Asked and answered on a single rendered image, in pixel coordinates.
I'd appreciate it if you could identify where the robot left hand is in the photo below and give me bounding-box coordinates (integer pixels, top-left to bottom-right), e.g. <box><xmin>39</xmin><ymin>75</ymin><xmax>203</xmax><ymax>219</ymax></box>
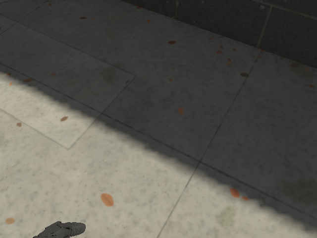
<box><xmin>33</xmin><ymin>221</ymin><xmax>86</xmax><ymax>238</ymax></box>

